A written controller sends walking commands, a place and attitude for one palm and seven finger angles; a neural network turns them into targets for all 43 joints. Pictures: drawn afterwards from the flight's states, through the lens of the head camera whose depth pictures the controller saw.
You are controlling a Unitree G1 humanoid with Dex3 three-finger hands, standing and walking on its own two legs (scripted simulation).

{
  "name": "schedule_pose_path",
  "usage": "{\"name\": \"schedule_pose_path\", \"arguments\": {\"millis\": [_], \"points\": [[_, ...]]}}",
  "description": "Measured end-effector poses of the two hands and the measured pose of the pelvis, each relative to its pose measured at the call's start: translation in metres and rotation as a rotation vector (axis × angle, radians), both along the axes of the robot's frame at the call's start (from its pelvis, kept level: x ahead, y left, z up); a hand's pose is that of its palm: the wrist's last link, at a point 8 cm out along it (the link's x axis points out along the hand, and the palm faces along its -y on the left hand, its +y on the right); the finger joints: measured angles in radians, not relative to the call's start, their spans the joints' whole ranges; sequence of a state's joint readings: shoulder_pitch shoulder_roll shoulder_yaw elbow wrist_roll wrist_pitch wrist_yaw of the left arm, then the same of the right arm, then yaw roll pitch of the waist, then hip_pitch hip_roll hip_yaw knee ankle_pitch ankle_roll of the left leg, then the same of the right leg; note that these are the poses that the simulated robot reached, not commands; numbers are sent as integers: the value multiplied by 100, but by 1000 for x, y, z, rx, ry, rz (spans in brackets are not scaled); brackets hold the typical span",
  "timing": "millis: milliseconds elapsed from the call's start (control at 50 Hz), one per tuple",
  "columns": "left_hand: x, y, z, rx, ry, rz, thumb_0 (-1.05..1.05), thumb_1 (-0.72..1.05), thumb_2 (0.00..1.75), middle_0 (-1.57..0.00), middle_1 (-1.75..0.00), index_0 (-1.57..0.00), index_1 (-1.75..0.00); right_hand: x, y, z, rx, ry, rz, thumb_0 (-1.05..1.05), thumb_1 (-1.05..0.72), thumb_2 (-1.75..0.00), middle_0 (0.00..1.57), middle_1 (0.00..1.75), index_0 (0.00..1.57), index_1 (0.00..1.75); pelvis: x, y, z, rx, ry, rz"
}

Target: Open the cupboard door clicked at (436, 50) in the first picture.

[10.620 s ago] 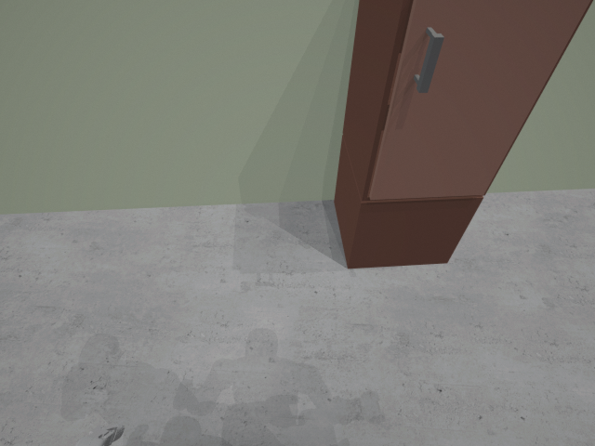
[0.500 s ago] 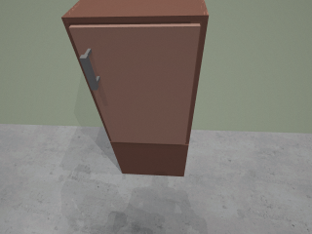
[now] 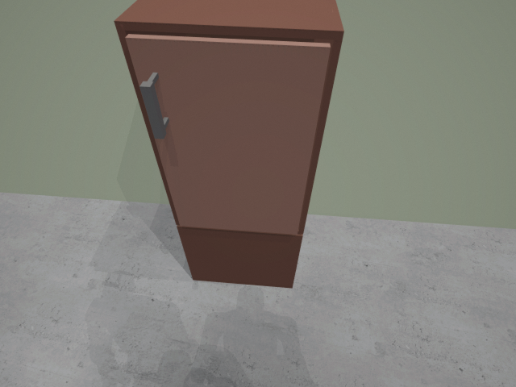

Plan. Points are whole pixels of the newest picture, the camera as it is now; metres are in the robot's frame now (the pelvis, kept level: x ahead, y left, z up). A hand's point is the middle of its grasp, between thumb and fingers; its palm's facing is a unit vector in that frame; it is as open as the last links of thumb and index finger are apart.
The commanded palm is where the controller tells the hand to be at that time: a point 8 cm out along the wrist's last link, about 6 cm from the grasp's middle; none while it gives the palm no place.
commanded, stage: come to a stop and stand still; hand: left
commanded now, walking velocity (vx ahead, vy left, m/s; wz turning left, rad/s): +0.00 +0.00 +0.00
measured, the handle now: (157, 106) +0.61 +0.26 +0.11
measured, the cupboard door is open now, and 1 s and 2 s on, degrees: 0 0 0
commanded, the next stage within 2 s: look again from close up in 0.10 s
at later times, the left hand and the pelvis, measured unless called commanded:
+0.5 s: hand out of the picture +0.02 +0.21 -0.18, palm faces +0.02 -0.98 -0.21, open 7.3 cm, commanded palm none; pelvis +0.01 +0.04 -0.01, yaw +0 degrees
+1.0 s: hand (125, 334) +0.20 +0.23 -0.05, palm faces +0.24 -0.96 -0.16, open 7.4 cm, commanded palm +0.14 +0.28 -0.05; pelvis +0.03 +0.04 -0.01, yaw +1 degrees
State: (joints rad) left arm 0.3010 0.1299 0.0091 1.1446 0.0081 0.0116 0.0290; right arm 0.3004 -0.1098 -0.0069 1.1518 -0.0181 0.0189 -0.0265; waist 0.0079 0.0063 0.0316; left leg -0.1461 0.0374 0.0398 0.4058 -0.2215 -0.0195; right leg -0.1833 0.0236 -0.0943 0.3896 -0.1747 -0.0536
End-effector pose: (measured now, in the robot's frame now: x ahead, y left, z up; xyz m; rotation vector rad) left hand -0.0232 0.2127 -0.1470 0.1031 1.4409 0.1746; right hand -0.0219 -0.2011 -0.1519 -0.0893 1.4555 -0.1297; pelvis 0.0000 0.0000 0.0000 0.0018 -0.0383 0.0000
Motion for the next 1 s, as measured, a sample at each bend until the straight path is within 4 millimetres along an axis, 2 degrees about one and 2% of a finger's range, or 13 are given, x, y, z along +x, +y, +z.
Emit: {"name": "schedule_pose_path", "arguments": {"millis": [100,220,320,460,540,640,840,860,900,940,1000], "points": [[-13,-5,-3,-24,31,9,1,91,90,-19,-30,-20,-30,-16,4,3,-5,34,-13,0,-91,-90,19,30,20,30,-1,3,0,-1,8,-3],[-13,-7,-6,-41,31,1,1,91,90,-20,-30,-20,-30,-26,11,5,-12,58,-23,0,-91,-90,19,30,20,30,0,10,-1,-7,17,-7],[-4,8,-9,-31,4,-42,1,91,90,-20,-30,-20,-30,-16,19,-3,-12,-1,-27,0,-91,-90,19,30,20,30,0,24,-8,-22,25,-5],[29,43,-2,26,-75,-54,1,91,90,-20,-30,-20,-30,4,46,-9,25,-72,-11,0,-91,-90,19,30,20,30,10,41,-8,-5,22,-7],[44,55,4,50,-104,-54,1,91,90,-19,-30,-20,-30,12,54,-10,37,-71,9,1,-92,-90,19,30,20,30,15,46,-6,2,23,-9],[51,60,6,56,-94,-58,1,92,90,-19,-30,-20,-30,18,54,-9,32,-65,12,1,-92,-90,20,30,20,30,20,50,-5,8,25,-14],[48,51,1,37,-39,-54,1,92,90,-19,-30,-20,-30,31,40,-6,-4,-47,15,0,-91,-90,19,30,20,30,28,48,-5,5,23,-16],[55,54,5,43,-78,-8,2,93,90,-20,-30,-20,-30,36,37,-3,-13,-77,9,0,-91,-90,20,30,20,30,28,46,-6,3,27,-16],[91,65,28,89,-318,34,4,95,90,-20,-31,-21,-30,51,22,7,-75,-195,22,2,-92,-90,20,30,20,30,28,43,-7,11,31,-17],[133,70,61,133,-565,47,4,94,89,-20,-31,-21,-31,73,7,15,-117,-330,21,2,-93,-90,20,30,20,30,28,41,-9,15,38,-6],[197,64,119,129,-927,11,4,89,88,-20,-34,-20,-33,115,-14,29,-165,-537,47,2,-92,-90,20,30,20,30,25,40,-12,5,50,15]]}}
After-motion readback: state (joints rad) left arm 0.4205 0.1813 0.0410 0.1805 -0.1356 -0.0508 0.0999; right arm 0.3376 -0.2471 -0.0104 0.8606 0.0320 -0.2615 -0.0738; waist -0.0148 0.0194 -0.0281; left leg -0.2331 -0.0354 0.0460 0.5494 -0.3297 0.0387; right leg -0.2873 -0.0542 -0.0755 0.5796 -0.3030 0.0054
